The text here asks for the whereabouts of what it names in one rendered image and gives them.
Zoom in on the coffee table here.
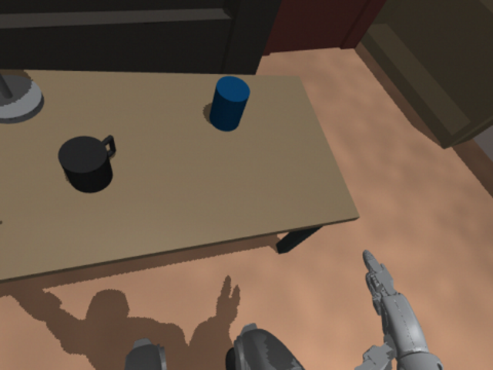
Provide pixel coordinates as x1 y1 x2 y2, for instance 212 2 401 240
0 69 360 284

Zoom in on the bookshelf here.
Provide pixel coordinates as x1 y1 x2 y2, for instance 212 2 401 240
361 0 493 149

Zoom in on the sofa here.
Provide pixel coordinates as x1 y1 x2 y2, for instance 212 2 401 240
0 0 282 75

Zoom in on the right robot hand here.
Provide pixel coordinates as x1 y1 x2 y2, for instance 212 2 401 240
354 250 430 370

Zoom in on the desk lamp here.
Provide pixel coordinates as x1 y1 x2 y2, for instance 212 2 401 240
0 73 44 124

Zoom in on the armchair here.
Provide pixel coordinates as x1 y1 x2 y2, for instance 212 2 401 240
262 0 387 56

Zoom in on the right robot arm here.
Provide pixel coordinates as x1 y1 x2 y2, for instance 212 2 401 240
397 351 444 370

